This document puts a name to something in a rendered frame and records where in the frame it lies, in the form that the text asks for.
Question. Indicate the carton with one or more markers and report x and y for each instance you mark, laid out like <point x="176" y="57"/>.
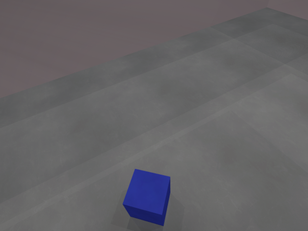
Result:
<point x="147" y="196"/>

